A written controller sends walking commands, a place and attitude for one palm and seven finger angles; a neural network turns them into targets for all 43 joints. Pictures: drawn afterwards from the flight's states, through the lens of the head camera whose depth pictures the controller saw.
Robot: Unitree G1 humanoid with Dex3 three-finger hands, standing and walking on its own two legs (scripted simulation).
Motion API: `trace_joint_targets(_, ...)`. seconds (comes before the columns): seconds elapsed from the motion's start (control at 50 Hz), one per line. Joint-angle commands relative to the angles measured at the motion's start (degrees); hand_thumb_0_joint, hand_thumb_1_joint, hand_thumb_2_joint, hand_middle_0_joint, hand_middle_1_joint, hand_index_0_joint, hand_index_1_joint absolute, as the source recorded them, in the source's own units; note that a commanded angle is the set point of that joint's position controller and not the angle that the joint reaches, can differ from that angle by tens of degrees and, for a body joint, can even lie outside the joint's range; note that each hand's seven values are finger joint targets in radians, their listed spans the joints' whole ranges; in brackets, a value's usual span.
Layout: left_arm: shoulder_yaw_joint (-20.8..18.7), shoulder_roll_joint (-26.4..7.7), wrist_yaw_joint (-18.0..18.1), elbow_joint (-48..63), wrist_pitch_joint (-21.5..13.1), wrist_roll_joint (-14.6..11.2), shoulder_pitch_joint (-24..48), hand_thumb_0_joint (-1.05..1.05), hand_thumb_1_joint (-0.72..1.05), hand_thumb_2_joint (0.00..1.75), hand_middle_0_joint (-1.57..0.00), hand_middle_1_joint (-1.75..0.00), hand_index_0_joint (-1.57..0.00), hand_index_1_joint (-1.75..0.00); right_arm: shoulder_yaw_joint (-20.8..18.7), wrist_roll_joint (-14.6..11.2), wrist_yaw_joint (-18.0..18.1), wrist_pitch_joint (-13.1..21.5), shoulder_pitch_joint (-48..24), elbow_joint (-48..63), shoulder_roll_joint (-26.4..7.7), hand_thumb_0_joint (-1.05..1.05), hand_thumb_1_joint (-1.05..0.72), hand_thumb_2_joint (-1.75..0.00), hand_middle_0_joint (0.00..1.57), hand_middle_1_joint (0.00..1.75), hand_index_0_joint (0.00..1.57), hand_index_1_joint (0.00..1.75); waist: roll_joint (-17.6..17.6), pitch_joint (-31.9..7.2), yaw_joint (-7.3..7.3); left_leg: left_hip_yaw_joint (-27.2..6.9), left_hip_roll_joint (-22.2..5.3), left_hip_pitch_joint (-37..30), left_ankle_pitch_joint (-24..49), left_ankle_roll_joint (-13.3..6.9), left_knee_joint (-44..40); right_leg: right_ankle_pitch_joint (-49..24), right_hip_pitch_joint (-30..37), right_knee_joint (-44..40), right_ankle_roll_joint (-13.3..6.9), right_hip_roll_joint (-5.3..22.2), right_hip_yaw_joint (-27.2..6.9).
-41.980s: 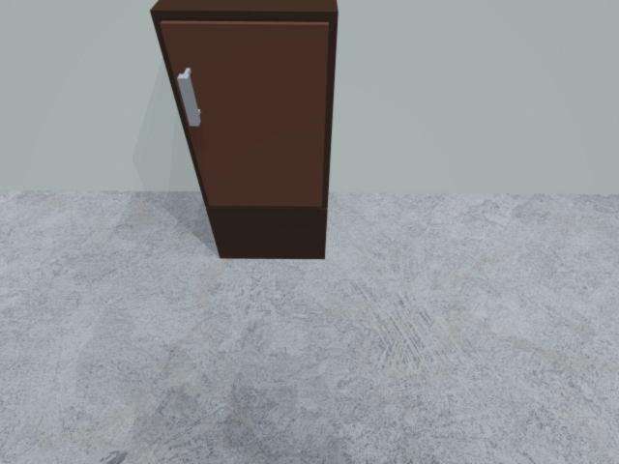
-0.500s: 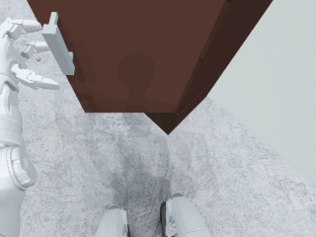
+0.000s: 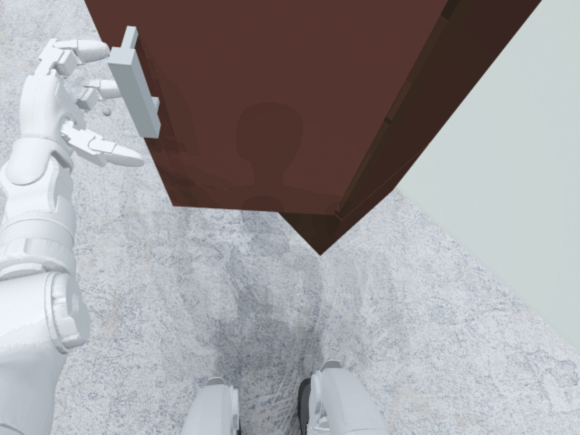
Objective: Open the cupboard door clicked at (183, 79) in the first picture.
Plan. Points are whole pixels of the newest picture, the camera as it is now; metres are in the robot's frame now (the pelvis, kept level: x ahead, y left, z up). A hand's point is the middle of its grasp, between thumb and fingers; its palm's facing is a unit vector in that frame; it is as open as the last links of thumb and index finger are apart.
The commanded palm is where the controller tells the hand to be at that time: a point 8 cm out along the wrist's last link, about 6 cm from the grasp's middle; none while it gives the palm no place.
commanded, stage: slide the fingers in behind the handle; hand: left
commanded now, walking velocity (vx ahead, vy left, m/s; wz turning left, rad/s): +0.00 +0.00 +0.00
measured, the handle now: (141, 85) +0.56 +0.18 +0.07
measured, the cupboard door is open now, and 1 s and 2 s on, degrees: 46 45 51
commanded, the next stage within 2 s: close the thumb around the handle in 0.76 s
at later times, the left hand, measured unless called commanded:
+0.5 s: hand (154, 111) +0.52 +0.16 +0.07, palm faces -0.08 -1.00 -0.02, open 14.0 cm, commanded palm +0.50 +0.20 +0.07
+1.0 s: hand (154, 113) +0.52 +0.16 +0.06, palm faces -0.06 -1.00 -0.01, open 13.5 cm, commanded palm +0.50 +0.21 +0.07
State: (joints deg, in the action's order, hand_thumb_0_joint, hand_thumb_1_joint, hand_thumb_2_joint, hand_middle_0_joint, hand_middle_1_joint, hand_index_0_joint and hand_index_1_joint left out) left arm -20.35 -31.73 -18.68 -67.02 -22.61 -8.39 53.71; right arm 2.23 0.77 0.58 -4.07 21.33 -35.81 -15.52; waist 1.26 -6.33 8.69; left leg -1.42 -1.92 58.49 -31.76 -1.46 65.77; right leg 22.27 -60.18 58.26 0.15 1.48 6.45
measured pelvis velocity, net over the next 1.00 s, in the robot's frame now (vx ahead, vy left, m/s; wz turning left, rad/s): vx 0.00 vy -0.01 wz -0.02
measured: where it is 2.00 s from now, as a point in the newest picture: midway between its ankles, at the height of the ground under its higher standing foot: outside the picture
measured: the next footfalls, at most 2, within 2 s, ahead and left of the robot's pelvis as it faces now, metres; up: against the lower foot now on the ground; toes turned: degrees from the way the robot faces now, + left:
none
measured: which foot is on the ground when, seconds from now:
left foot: down 0.00-1.00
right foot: down 0.00-1.00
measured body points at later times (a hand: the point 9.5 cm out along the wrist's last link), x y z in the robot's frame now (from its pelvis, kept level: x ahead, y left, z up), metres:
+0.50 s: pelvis +0.00 +0.00 +0.00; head +0.15 +0.01 +0.43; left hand +0.52 +0.21 +0.07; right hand +0.00 -0.26 -0.11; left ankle -0.02 +0.10 -0.65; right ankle +0.04 -0.13 -0.65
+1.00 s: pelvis +0.00 -0.01 +0.00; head +0.14 +0.01 +0.42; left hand +0.51 +0.21 +0.07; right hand +0.00 -0.28 -0.11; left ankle -0.02 +0.10 -0.65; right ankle +0.04 -0.13 -0.65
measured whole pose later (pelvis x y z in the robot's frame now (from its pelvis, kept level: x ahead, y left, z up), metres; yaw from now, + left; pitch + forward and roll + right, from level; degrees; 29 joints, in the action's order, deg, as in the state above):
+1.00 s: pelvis +0.00 -0.01 +0.00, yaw -1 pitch +24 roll -3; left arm -21.7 -28.7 -15.6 -67.7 -23.8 -5.0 53.7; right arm 2.1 0.7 0.6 -3.7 22.0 -34.4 -16.0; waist 1.7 -6.1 10.7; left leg 0.3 -2.3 58.3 -31.5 -1.2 65.4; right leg 22.0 -61.5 59.3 -0.2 0.9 4.6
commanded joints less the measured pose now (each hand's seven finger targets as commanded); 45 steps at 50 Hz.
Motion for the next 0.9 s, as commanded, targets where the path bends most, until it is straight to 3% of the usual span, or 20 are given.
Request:
trace_joint_targets(0.0, 5.8, -2.0, -2.5, 14.0, -3.4, 0.7, 27.5, 0.00, -0.50, 0.30, -0.30, -1.20, -0.30, -1.20, -3.8, 0.2, 0.5, 0.9, 11.1, 1.8, -10.3, 0.00, -0.90, -0.90, 0.20, 0.30, 0.20, 0.30, 10.8, -28.2, 4.85, -3.9, 0.3, -25.1, 32.4, 1.3, -7.8, -15.3, 10.1, -4.3, -2.1, -3.5, -2.3)
trace_joint_targets(0.02, 4.9, -3.7, -2.3, 13.5, -3.5, 1.3, 27.0, 0.00, -0.50, 0.30, -0.30, -1.20, -0.30, -1.20, -4.0, 0.2, 0.4, 0.6, 11.1, 1.2, -10.6, 0.00, -0.90, -0.90, 0.20, 0.30, 0.20, 0.30, 11.4, -29.0, 4.15, -4.5, -0.1, -26.5, 33.5, 1.9, -7.9, -14.6, 9.0, -4.3, -2.0, -3.5, -2.3)
trace_joint_targets(0.06, 7.1, -0.5, -1.9, 12.4, -3.0, 1.3, 27.4, 0.00, -0.50, 0.30, -0.30, -1.20, -0.30, -1.20, -4.0, 0.3, 0.2, 0.6, 10.9, 0.9, -10.2, 0.00, -0.90, -0.90, 0.20, 0.30, 0.20, 0.30, 10.9, -27.1, 5.11, -4.3, 0.0, -26.1, 32.0, 1.8, -7.8, -14.0, 8.0, -4.7, -1.9, -3.5, -2.1)
trace_joint_targets(0.1, 6.8, -0.6, -1.4, 13.4, -3.4, 0.9, 28.4, 0.00, -0.50, 0.30, -0.30, -1.20, -0.30, -1.20, -4.0, 0.2, 0.3, 0.8, 11.0, 1.2, -10.2, 0.00, -0.90, -0.90, 0.20, 0.30, 0.20, 0.30, 10.5, -26.9, 5.22, -4.3, 0.2, -25.3, 31.5, 1.5, -8.1, -14.0, 9.0, -4.6, -2.1, -3.5, -2.0)
trace_joint_targets(0.12, 4.4, -3.0, -1.0, 14.2, -3.7, 0.8, 28.4, 0.00, -0.50, 0.30, -0.30, -1.20, -0.30, -1.20, -4.1, 0.4, 0.2, 0.8, 10.9, 1.1, -10.5, 0.00, -0.90, -0.90, 0.20, 0.30, 0.20, 0.30, 11.2, -29.5, 4.16, -4.5, 0.1, -26.2, 32.0, 1.8, -8.0, -14.2, 9.5, -4.3, -2.1, -3.4, -2.2)
trace_joint_targets(0.18, -0.7, -7.2, 0.9, 12.7, -3.6, 0.1, 26.6, 0.00, -0.50, 0.30, -0.30, -1.20, -0.30, -1.20, -3.7, 0.2, 0.3, 0.7, 10.5, 2.0, -10.2, 0.00, -0.90, -0.90, 0.20, 0.30, 0.20, 0.30, 7.4, -29.5, 2.91, -3.6, 0.7, -21.4, 30.1, 1.3, -8.1, -16.3, 14.5, -3.7, -2.0, -3.4, -2.6)
trace_joint_targets(0.2, -2.7, -9.3, 2.0, 13.1, -4.2, 0.5, 25.8, 0.00, -0.50, 0.30, -0.30, -1.20, -0.30, -1.20, -3.6, 0.3, 0.4, 0.9, 10.6, 2.6, -10.2, 0.00, -0.90, -0.90, 0.20, 0.30, 0.20, 0.30, 8.5, -29.8, 2.24, -3.3, 0.8, -20.8, 31.0, 1.2, -7.8, -17.0, 14.7, -3.2, -2.2, -3.4, -2.7)
trace_joint_targets(0.22, -2.0, -9.3, 2.8, 13.2, -4.6, 1.5, 26.3, 0.00, -0.50, 0.30, -0.30, -1.20, -0.30, -1.20, -3.4, 0.4, 0.1, 0.9, 10.3, 2.7, -9.8, 0.00, -0.90, -0.90, 0.20, 0.30, 0.20, 0.30, 10.3, -29.7, 2.11, -3.0, 0.9, -20.6, 30.9, 1.4, -7.7, -16.9, 14.2, -3.0, -2.0, -3.2, -3.0)
trace_joint_targets(0.26, -2.6, -10.4, 4.1, 12.3, -5.2, 3.0, 25.5, 0.00, -0.50, 0.30, -0.30, -1.20, -0.30, -1.20, -3.3, 0.5, -0.2, 0.8, 10.4, 3.1, -9.8, 0.00, -0.90, -0.90, 0.20, 0.30, 0.20, 0.30, 7.5, -27.3, 2.35, -2.6, 0.9, -17.8, 28.4, 1.0, -7.8, -16.6, 15.6, -3.2, -1.7, -3.2, -3.4)
trace_joint_targets(0.3, -2.9, -11.0, 4.3, 14.1, -6.1, 3.5, 24.7, 0.00, -0.50, 0.30, -0.30, -1.20, -0.30, -1.20, -3.3, 0.5, -0.3, 0.8, 10.5, 4.3, -9.8, 0.00, -0.90, -0.90, 0.20, 0.30, 0.20, 0.30, 8.1, -30.0, 1.77, -2.3, 1.1, -17.9, 29.4, 0.9, -7.9, -18.2, 18.1, -2.6, -2.0, -3.3, -3.6)
trace_joint_targets(0.34, 0.1, -7.3, 3.7, 13.8, -5.9, 3.3, 24.5, 0.00, -0.50, 0.30, -0.30, -1.20, -0.30, -1.20, -3.5, 0.3, -0.3, 0.7, 10.2, 4.0, -9.6, 0.00, -0.90, -0.90, 0.20, 0.30, 0.20, 0.30, 9.1, -30.5, 2.59, -2.4, 0.8, -20.2, 30.5, 1.1, -7.9, -18.2, 16.3, -3.0, -1.7, -3.2, -3.6)
trace_joint_targets(0.42, -2.1, -8.6, 3.2, 13.3, -5.2, 1.6, 24.8, 0.00, -0.50, 0.30, -0.30, -1.20, -0.30, -1.20, -3.7, 0.1, 0.1, 0.6, 10.8, 3.7, -10.1, 0.00, -0.90, -0.90, 0.20, 0.30, 0.20, 0.30, 8.0, -31.0, 2.18, -2.6, 0.6, -20.7, 30.5, 1.2, -8.4, -18.0, 16.8, -3.3, -1.6, -3.3, -3.4)
trace_joint_targets(0.46, -0.4, -6.2, 3.5, 11.7, -4.5, 1.7, 24.5, 0.00, -0.50, 0.30, -0.30, -1.20, -0.30, -1.20, -3.6, 0.1, 0.1, 0.7, 10.9, 3.6, -9.8, 0.00, -0.90, -0.90, 0.20, 0.30, 0.20, 0.30, 6.1, -28.6, 2.91, -2.3, 0.8, -18.7, 28.3, 0.9, -8.7, -17.4, 16.7, -3.8, -1.4, -3.4, -3.4)
trace_joint_targets(0.52, -3.3, -9.9, 4.5, 12.1, -5.1, 2.6, 23.8, 0.00, -0.50, 0.30, -0.30, -1.20, -0.30, -1.20, -3.5, 0.3, 0.2, 0.7, 11.2, 3.7, -10.1, 0.00, -0.90, -0.90, 0.20, 0.30, 0.20, 0.30, 6.0, -29.3, 1.96, -1.9, 1.0, -17.4, 27.4, 0.7, -8.6, -17.4, 17.7, -3.6, -1.4, -3.2, -3.9)
trace_joint_targets(0.58, -1.1, -7.7, 4.5, 11.5, -5.2, 2.9, 25.0, 0.00, -0.50, 0.30, -0.30, -1.20, -0.30, -1.20, -3.6, 0.3, 0.2, 0.8, 11.2, 3.5, -9.9, 0.00, -0.90, -0.90, 0.20, 0.30, 0.20, 0.30, 5.0, -27.2, 3.11, -1.7, 1.1, -16.1, 24.9, 0.4, -8.8, -16.2, 17.3, -4.1, -1.3, -3.1, -4.0)
trace_joint_targets(0.64, -2.5, -9.7, 3.9, 11.7, -5.6, 2.8, 24.9, 0.00, -0.50, 0.30, -0.30, -1.20, -0.30, -1.20, -3.7, 0.3, 0.4, 1.0, 11.4, 3.4, -10.2, 0.00, -0.90, -0.90, 0.20, 0.30, 0.20, 0.30, 6.1, -30.1, 2.49, -1.5, 1.2, -16.7, 25.3, 0.4, -8.4, -16.8, 18.4, -3.9, -1.4, -3.1, -4.4)
trace_joint_targets(0.68, -1.3, -8.2, 3.5, 10.5, -5.0, 2.5, 25.2, 0.00, -0.50, 0.30, -0.30, -1.20, -0.30, -1.20, -3.5, 0.2, 0.4, 1.1, 11.2, 3.4, -10.1, 0.00, -0.90, -0.90, 0.20, 0.30, 0.20, 0.30, 5.2, -27.7, 3.23, -1.3, 1.2, -15.2, 23.4, 0.3, -8.6, -15.7, 17.7, -4.3, -1.3, -3.1, -4.4)
trace_joint_targets(0.76, -2.7, -11.0, 3.6, 10.0, -4.7, 2.9, 26.3, 0.00, -0.50, 0.30, -0.30, -1.20, -0.30, -1.20, -3.4, 0.2, 0.8, 1.3, 11.3, 3.2, -10.6, 0.00, -0.90, -0.90, 0.20, 0.30, 0.20, 0.30, 5.5, -27.2, 3.35, -1.4, 1.2, -14.3, 22.0, 0.1, -8.6, -14.5, 17.4, -4.3, -1.3, -3.0, -4.6)
trace_joint_targets(0.8, -1.6, -9.3, 3.3, 11.9, -5.1, 2.6, 26.9, 0.00, -0.50, 0.30, -0.30, -1.20, -0.30, -1.20, -3.5, 0.2, 0.7, 1.5, 11.4, 3.7, -10.2, 0.00, -0.90, -0.90, 0.20, 0.30, 0.20, 0.30, 8.1, -29.6, 3.14, -1.6, 1.3, -17.1, 24.6, 0.3, -8.4, -15.7, 16.8, -3.7, -1.5, -3.0, -4.2)
trace_joint_targets(0.88, -2.4, -9.8, 2.9, 11.8, -4.6, 2.2, 24.7, 0.00, -0.39, 0.35, -0.31, -1.21, -0.31, -1.21, -3.5, 0.1, 0.5, 1.3, 11.2, 3.8, -10.3, 0.00, -0.90, -0.90, 0.20, 0.30, 0.20, 0.30, 6.5, -29.9, 2.45, -1.1, 1.3, -15.8, 24.7, 0.3, -8.2, -17.1, 19.0, -4.0, -1.3, -3.1, -4.7)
